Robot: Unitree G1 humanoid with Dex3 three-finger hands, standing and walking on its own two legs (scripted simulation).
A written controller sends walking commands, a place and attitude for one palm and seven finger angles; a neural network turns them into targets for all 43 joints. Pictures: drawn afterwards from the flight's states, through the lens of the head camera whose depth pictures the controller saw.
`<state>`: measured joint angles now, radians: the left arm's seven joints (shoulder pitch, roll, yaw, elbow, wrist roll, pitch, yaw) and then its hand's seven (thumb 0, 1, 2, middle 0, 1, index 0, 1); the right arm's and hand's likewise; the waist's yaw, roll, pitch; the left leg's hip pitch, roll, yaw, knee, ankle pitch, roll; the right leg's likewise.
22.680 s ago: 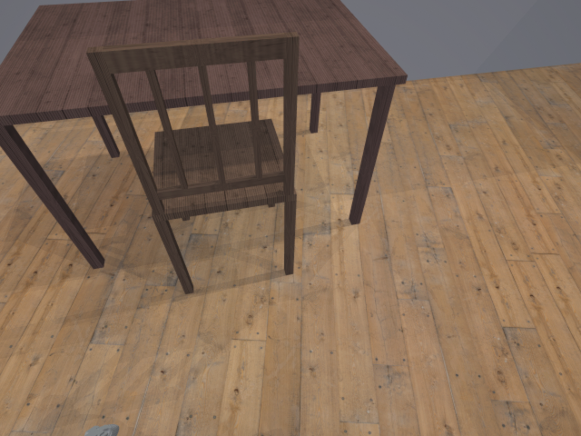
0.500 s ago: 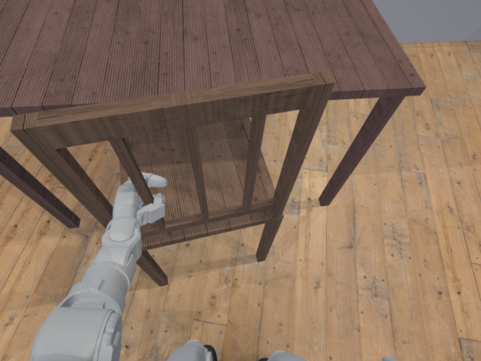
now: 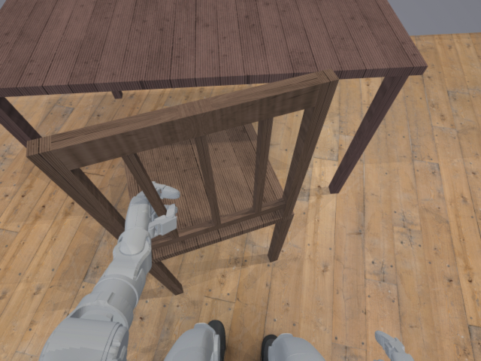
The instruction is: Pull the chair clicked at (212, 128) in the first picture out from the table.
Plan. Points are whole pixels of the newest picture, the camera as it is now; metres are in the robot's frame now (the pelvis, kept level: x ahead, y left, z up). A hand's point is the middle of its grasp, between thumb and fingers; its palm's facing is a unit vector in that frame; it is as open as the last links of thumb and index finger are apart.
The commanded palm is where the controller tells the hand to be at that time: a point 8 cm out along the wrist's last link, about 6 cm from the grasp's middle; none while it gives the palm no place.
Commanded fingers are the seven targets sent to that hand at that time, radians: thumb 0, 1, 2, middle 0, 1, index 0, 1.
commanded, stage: step backward, pulling the chair out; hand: left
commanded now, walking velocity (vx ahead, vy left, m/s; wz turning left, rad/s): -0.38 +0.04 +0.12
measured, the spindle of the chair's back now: (210, 187) +0.42 +0.06 -0.04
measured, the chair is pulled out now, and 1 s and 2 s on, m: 0.16 0.25 0.44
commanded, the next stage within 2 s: none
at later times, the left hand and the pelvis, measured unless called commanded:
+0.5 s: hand (166, 233) +0.33 +0.14 -0.06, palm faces +0.11 -0.97 -0.20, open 5.1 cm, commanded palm +0.34 +0.20 -0.06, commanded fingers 0.00 0.90 0.90 -0.50 -1.45 -0.50 -1.45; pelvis -0.03 -0.01 +0.00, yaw +1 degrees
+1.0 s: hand (157, 268) +0.27 +0.15 -0.06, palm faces -0.03 -0.98 -0.21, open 5.2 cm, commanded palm +0.28 +0.20 -0.06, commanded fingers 0.00 0.90 0.90 -0.50 -1.45 -0.50 -1.45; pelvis -0.09 +0.02 -0.02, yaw +3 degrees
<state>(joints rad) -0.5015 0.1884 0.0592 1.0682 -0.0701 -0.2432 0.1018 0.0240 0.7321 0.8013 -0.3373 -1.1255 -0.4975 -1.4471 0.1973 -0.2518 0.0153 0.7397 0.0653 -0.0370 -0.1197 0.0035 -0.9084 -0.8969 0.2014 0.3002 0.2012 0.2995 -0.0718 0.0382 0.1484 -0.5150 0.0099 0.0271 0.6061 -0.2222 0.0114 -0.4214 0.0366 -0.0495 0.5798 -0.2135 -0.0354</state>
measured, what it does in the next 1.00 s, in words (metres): steps on the spot: left foot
